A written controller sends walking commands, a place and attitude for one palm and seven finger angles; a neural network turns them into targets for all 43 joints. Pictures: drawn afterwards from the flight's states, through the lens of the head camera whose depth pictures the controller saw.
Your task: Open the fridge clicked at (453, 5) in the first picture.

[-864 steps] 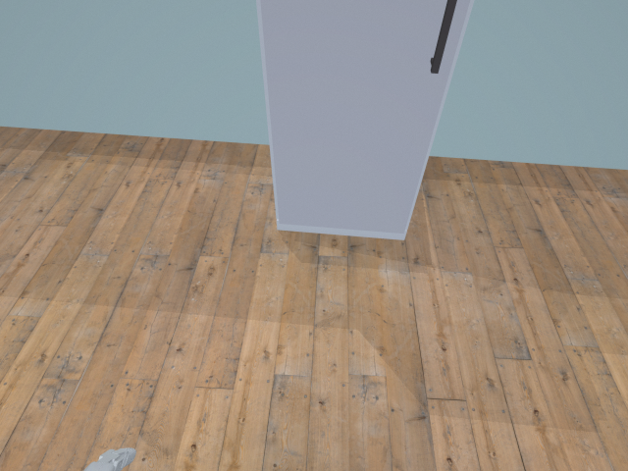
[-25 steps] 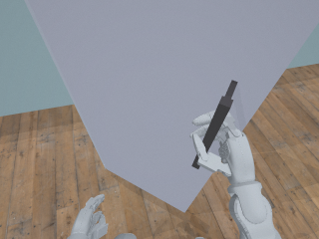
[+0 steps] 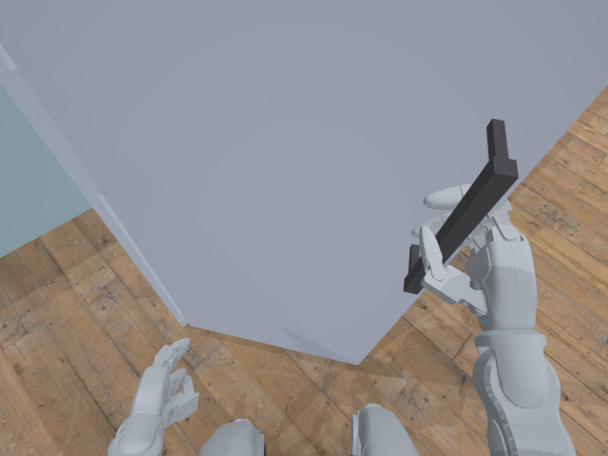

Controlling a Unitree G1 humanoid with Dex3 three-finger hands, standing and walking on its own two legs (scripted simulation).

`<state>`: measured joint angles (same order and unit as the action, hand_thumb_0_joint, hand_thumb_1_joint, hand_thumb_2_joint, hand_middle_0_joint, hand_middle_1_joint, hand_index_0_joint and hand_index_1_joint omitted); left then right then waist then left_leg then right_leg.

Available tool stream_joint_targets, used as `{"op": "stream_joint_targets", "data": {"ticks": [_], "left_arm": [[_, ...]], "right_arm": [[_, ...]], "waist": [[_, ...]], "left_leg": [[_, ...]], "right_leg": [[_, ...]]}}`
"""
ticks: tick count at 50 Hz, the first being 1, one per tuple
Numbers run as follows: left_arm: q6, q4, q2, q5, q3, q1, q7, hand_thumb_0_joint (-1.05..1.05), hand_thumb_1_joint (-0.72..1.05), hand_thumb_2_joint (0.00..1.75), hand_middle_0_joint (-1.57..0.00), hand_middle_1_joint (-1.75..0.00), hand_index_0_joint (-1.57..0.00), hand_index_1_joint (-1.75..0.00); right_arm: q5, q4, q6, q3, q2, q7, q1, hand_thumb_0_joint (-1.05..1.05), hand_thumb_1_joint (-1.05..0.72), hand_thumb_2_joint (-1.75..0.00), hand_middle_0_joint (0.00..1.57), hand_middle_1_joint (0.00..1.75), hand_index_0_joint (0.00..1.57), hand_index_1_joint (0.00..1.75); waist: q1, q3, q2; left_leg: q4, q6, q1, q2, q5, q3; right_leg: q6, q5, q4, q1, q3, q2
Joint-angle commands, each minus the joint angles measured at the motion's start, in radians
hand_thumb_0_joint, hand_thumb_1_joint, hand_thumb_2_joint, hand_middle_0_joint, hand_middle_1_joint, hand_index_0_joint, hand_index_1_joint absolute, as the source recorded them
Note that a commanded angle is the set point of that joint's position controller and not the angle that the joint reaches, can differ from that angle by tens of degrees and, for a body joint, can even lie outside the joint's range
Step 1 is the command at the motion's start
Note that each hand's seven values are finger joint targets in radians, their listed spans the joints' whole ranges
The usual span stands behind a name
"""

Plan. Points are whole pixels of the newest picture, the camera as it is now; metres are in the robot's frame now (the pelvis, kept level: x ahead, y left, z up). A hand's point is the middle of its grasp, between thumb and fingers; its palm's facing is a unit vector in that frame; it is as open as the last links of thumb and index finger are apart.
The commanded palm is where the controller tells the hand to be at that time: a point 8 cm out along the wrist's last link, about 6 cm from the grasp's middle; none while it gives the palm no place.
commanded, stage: walk backward, drawing the door open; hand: right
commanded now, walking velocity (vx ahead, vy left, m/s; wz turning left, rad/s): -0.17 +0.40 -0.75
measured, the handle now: (445, 224) +0.34 -0.11 +0.15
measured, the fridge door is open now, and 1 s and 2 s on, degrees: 55 76 70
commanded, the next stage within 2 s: stop walking and hold the door back in 0.40 s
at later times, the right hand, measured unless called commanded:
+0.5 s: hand (372, 381) +0.18 -0.03 +0.15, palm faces +0.52 +0.79 -0.31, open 6.3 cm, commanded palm +0.14 -0.06 +0.14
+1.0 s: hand (352, 402) +0.16 -0.01 +0.16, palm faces +0.62 +0.74 -0.28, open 5.5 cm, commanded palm +0.13 -0.07 +0.14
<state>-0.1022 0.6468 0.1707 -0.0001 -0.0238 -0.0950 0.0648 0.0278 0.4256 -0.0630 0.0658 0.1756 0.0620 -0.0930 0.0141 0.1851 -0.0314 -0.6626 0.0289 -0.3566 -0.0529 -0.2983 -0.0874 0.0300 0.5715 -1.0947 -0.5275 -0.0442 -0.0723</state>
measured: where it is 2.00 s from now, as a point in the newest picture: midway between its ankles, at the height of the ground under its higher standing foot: outside the picture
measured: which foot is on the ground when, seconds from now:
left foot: down 0.00-0.14, up 0.16-0.36, down 0.38-0.88, up 0.90-1.00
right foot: up 0.00-0.12, down 0.14-0.38, up 0.40-0.86, down 0.88-1.00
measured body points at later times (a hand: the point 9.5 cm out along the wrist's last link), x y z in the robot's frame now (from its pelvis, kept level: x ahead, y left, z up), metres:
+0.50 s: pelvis -0.03 +0.24 +0.00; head +0.05 +0.24 +0.45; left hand +0.21 +0.39 -0.11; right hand +0.15 -0.07 +0.16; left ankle +0.05 +0.32 -0.72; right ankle -0.09 +0.09 -0.64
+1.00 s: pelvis -0.12 +0.36 +0.02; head -0.09 +0.36 +0.47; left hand +0.14 +0.50 -0.09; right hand +0.13 -0.05 +0.17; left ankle -0.04 +0.44 -0.63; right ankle -0.19 +0.27 -0.72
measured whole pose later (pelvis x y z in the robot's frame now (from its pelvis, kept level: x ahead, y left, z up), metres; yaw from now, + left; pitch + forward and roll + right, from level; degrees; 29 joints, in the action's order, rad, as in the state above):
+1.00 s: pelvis -0.12 +0.36 +0.02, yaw -32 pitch -1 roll +1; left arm -0.03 0.65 0.24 0.04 0.01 -0.19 0.07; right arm -0.01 -0.78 -0.15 -0.11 0.33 0.05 0.69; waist 0.03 0.07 -0.06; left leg -1.15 -0.01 -0.57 0.00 -0.40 -0.07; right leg -0.07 0.28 -0.48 -0.19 0.04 -0.04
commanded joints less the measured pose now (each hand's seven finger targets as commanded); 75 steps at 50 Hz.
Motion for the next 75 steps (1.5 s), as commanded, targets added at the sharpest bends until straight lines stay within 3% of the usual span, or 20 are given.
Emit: {"op": "stream_joint_targets", "data": {"ticks": [1, 5, 7, 10, 17, 20, 22, 24, 27, 36, 42, 44, 45, 48, 53, 54, 56, 63, 70, 75], "left_arm": [[-0.062, -0.181, 0.025, -0.014, -0.005, 0.063, 0.026, 0.00, 0.90, 0.90, -0.20, -0.30, -0.20, -0.30], [-0.086, -0.184, 0.042, -0.023, -0.012, -0.061, 0.037, 0.00, 0.90, 0.90, -0.20, -0.30, -0.20, -0.30], [-0.084, -0.216, 0.133, -0.040, -0.042, -0.034, 0.030, 0.00, 0.90, 0.90, -0.20, -0.30, -0.20, -0.30], [-0.075, -0.183, 0.137, -0.039, -0.044, 0.039, 0.014, 0.00, 0.90, 0.90, -0.20, -0.30, -0.20, -0.30], [-0.074, -0.177, 0.125, 0.020, -0.036, 0.027, 0.006, 0.00, 0.90, 0.90, -0.20, -0.30, -0.20, -0.30], [-0.063, -0.172, 0.044, 0.014, -0.014, 0.029, 0.016, 0.00, 0.90, 0.90, -0.20, -0.30, -0.20, -0.30], [-0.068, -0.153, 0.072, 0.006, -0.038, 0.045, 0.031, 0.00, 0.90, 0.90, -0.20, -0.30, -0.20, -0.30], [-0.050, -0.153, 0.041, -0.009, -0.007, 0.052, 0.036, 0.00, 0.90, 0.90, -0.20, -0.30, -0.20, -0.30], [-0.025, -0.153, 0.071, -0.010, 0.010, 0.026, 0.052, 0.00, 0.90, 0.90, -0.20, -0.30, -0.20, -0.30], [0.047, -0.129, 0.172, 0.013, 0.016, 0.010, 0.027, 0.00, 0.90, 0.90, -0.20, -0.30, -0.20, -0.30], [0.073, -0.085, 0.188, 0.033, 0.006, -0.075, 0.004, 0.00, 0.90, 0.90, -0.20, -0.30, -0.20, -0.30], [0.050, -0.096, 0.243, 0.022, -0.001, -0.060, 0.008, 0.00, 0.90, 0.90, -0.20, -0.30, -0.20, -0.30], [0.027, -0.135, 0.180, 0.012, 0.004, 0.062, -0.001, 0.00, 0.90, 0.90, -0.20, -0.30, -0.20, -0.30], [0.057, -0.062, 0.232, 0.050, -0.034, -0.088, 0.017, 0.00, 0.90, 0.90, -0.20, -0.30, -0.20, -0.30], [0.019, -0.015, 0.254, 0.051, -0.008, -0.154, 0.066, 0.00, 0.90, 0.90, -0.20, -0.30, -0.20, -0.30], [0.013, -0.001, 0.253, 0.053, -0.010, -0.160, 0.065, 0.00, 0.90, 0.90, -0.20, -0.30, -0.20, -0.30], [0.004, -0.011, 0.247, 0.059, -0.032, -0.149, 0.068, 0.00, 0.90, 0.90, -0.20, -0.30, -0.20, -0.30], [-0.028, 0.072, 0.270, 0.045, -0.011, -0.196, 0.051, 0.00, 0.90, 0.90, -0.20, -0.30, -0.20, -0.30], [-0.025, 0.028, 0.273, 0.023, -0.034, -0.213, 0.049, 0.00, 0.90, 0.90, -0.20, -0.30, -0.20, -0.30], [-0.011, -0.060, 0.262, 0.029, -0.040, -0.165, 0.022, 0.00, 0.90, 0.90, -0.20, -0.30, -0.20, -0.30]], "right_arm": [[-0.007, 0.298, -0.128, -0.083, 0.091, 0.004, 0.176, 0.00, -0.90, -0.90, 0.45, 1.40, 0.45, 1.40], [-0.015, 0.347, -0.138, -0.080, 0.094, -0.001, 0.231, 0.00, -0.90, -0.90, 0.45, 1.40, 0.45, 1.40], [-0.005, 0.330, -0.158, -0.069, 0.079, -0.004, 0.230, 0.00, -0.90, -0.90, 0.45, 1.40, 0.45, 1.40], [0.023, 0.371, -0.171, -0.170, 0.179, -0.019, 0.260, 0.00, -0.90, -0.90, 0.45, 1.40, 0.45, 1.40], [-0.034, 0.246, -0.121, -0.210, 0.150, 0.001, 0.198, 0.00, -0.90, -0.90, 0.45, 1.40, 0.45, 1.40], [-0.034, 0.302, -0.109, -0.365, 0.336, 0.030, 0.202, 0.00, -0.90, -0.90, 0.45, 1.40, 0.45, 1.40], [-0.042, 0.299, -0.100, -0.374, 0.319, 0.039, 0.114, 0.00, -0.90, -0.90, 0.45, 1.40, 0.45, 1.40], [-0.042, 0.293, -0.116, -0.366, 0.281, 0.045, 0.090, 0.00, -0.90, -0.90, 0.45, 1.40, 0.45, 1.40], [-0.051, 0.055, -0.078, -0.301, 0.215, 0.067, 0.174, 0.00, -0.90, -0.90, 0.45, 1.40, 0.45, 1.40], [-0.054, -0.368, -0.103, -0.291, 0.334, 0.099, 0.773, 0.00, -0.90, -0.90, 0.45, 1.40, 0.45, 1.40], [-0.069, -0.678, -0.133, -0.292, 0.395, 0.073, 1.043, 0.00, -0.90, -0.90, 0.45, 1.40, 0.45, 1.40], [-0.090, -0.811, -0.143, -0.281, 0.367, 0.059, 1.177, 0.00, -0.90, -0.90, 0.45, 1.40, 0.45, 1.40], [-0.064, -0.863, -0.137, -0.324, 0.430, 0.067, 1.221, 0.00, -0.90, -0.90, 0.45, 1.40, 0.45, 1.40], [-0.040, -1.120, -0.147, -0.316, 0.445, 0.021, 1.283, 0.00, -0.90, -0.90, 0.45, 1.40, 0.45, 1.40], [-0.056, -1.264, -0.124, -0.269, 0.431, -0.012, 1.469, 0.00, -0.90, -0.90, 0.45, 1.40, 0.45, 1.40], [-0.050, -1.289, -0.128, -0.293, 0.477, -0.009, 1.455, 0.00, -0.90, -0.90, 0.45, 1.40, 0.45, 1.40], [-0.041, -1.371, -0.114, -0.432, 0.664, 0.003, 1.341, 0.00, -0.90, -0.90, 0.45, 1.40, 0.45, 1.40], [-0.038, -1.439, -0.136, -0.481, 0.738, -0.012, 1.372, 0.00, -0.90, -0.90, 0.45, 1.40, 0.45, 1.40], [-0.028, -1.333, -0.176, -0.498, 0.685, -0.011, 1.338, 0.00, -0.90, -0.90, 0.45, 1.40, 0.45, 1.40], [-0.047, -1.062, -0.229, -0.395, 0.483, -0.040, 1.201, 0.00, -0.90, -0.90, 0.45, 1.40, 0.45, 1.40]], "waist": [[0.005, -0.354, 0.223], [0.059, -0.431, 0.131], [0.028, -0.419, -0.231], [0.019, -0.324, -0.220], [-0.012, -0.344, -0.197], [-0.036, -0.367, 0.333], [-0.033, -0.377, 0.241], [-0.033, -0.382, 0.158], [-0.021, -0.412, 0.193], [-0.044, -0.434, 0.107], [0.024, -0.449, 0.111], [0.056, -0.346, -0.418], [-0.025, -0.279, -0.445], [-0.029, -0.287, 0.025], [-0.036, -0.391, -0.140], [-0.034, -0.408, -0.062], [-0.051, -0.370, 0.365], [0.005, -0.353, 0.246], [0.007, -0.386, 0.201], [0.014, -0.446, -0.289]], "left_leg": [[0.161, 0.169, 0.265, -0.227, 0.652, 0.030], [-0.054, 0.091, 0.061, -0.151, 0.466, -0.012], [-0.436, -0.083, -0.438, 0.014, -0.258, 0.059], [-0.481, -0.078, -0.366, -0.027, -0.113, 0.203], [0.139, -0.095, 0.304, 0.078, 0.016, -0.023], [0.385, 0.104, 0.202, -0.283, 0.169, 0.279], [0.298, 0.213, 0.247, -0.350, 0.330, 0.339], [0.209, 0.189, 0.357, -0.275, 0.618, 0.105], [0.222, 0.145, 0.319, -0.299, 0.693, 0.128], [0.434, 0.066, 0.369, -0.377, 0.216, 0.304], [0.456, -0.114, 0.131, -0.167, -0.242, 0.074], [-0.375, -0.190, -0.074, 0.128, -0.158, -0.111], [-0.771, -0.018, -0.110, 0.023, -0.242, 0.165], [-0.549, -0.044, -0.300, -0.007, -0.149, 0.132], [0.106, -0.063, 0.194, 0.054, -0.078, -0.043], [0.213, -0.041, 0.355, 0.009, -0.089, 0.049], [0.433, 0.132, 0.484, -0.396, -0.051, 0.705], [0.313, 0.073, 0.297, -0.245, 0.203, 0.255], [0.264, 0.041, 0.183, -0.160, 0.149, 0.152], [-0.153, -0.048, -0.054, 0.064, -0.138, 0.021]], "right_leg": [[0.006, 0.024, 0.112, 0.090, 0.142, 0.013], [-0.029, -0.284, 0.625, 0.443, 0.143, -0.015], [-0.245, -1.113, 0.771, 0.810, -0.576, -0.533], [-0.219, -0.875, 0.745, 0.573, -0.404, -0.425], [-0.088, -0.169, 0.702, 0.137, -0.075, -0.153], [0.013, 0.071, -0.050, -0.011, 0.122, 0.097], [0.010, 0.088, -0.312, -0.071, 0.046, 0.034], [0.034, 0.061, -0.151, -0.051, 0.117, 0.021], [0.021, 0.016, 0.034, 0.057, 0.139, 0.045], [-0.035, -0.035, 0.333, 0.144, 0.080, 0.099], [-0.103, -0.046, 0.783, 0.524, 0.200, 0.130], [-0.329, 0.128, 1.014, 0.415, -0.247, -0.253], [-0.373, 0.059, 0.949, 0.154, -0.422, -0.400], [-0.274, -0.068, 0.796, 0.349, -0.192, -0.239], [-0.158, -0.198, 0.633, 0.309, 0.009, -0.123], [-0.121, -0.207, 0.498, 0.189, 0.046, -0.073], [-0.034, 0.010, 0.019, -0.195, 0.036, 0.069], [-0.005, -0.209, 0.108, -0.028, 0.075, 0.012], [-0.001, -0.413, 0.554, 0.352, 0.195, 0.053], [-0.155, -0.744, 0.739, 0.518, -0.186, -0.239]]}}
